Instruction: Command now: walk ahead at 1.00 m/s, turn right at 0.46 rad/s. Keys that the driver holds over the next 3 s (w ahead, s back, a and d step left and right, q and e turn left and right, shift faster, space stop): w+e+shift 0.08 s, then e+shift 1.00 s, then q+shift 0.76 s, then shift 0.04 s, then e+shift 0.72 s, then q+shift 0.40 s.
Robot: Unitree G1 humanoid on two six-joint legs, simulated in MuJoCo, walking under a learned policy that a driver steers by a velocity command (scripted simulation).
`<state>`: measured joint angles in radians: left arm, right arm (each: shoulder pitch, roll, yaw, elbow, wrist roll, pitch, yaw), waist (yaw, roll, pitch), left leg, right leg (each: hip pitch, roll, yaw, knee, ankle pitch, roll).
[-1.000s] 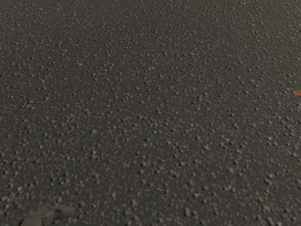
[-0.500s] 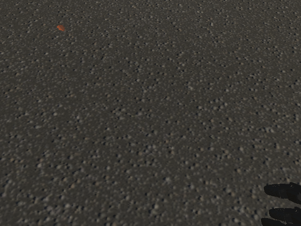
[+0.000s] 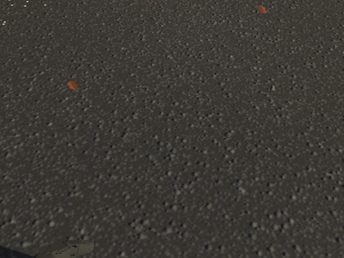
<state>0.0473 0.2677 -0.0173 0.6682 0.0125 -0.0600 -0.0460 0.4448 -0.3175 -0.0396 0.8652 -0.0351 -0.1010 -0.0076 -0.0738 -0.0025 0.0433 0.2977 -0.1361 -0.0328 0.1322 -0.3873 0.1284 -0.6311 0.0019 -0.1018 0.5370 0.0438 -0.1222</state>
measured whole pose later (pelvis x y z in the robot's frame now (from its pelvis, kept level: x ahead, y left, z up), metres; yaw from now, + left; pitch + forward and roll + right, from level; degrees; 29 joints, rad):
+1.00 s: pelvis +0.42 -0.06 +0.02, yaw -55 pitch +1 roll +2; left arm 0.21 0.31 0.06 0.61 0.02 0.08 -0.01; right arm 0.22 -0.32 -0.06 0.65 -0.03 0.04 -0.02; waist -0.01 0.04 0.05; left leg -0.55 0.05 0.02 1.03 -0.38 -0.07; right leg -0.33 0.06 0.07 0.57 -0.25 -0.06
